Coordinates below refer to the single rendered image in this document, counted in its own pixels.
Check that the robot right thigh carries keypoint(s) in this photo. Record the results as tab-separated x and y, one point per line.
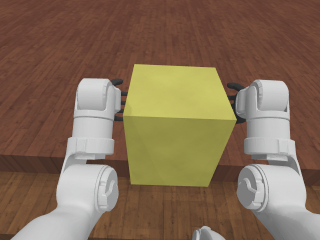
206	234

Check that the carton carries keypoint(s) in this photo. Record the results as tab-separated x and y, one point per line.
177	122

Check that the right robot upper arm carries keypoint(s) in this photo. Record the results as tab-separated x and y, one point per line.
276	195

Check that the robot right shin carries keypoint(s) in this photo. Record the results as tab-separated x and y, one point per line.
205	227

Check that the left robot upper arm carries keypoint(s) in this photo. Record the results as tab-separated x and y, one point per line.
85	192

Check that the robot left hand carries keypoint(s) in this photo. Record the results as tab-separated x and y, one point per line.
115	82

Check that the robot right hand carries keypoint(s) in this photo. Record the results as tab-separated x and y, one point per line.
237	87

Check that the robot right forearm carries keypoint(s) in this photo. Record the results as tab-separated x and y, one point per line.
265	106

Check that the robot left forearm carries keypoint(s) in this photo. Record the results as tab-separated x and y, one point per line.
96	103

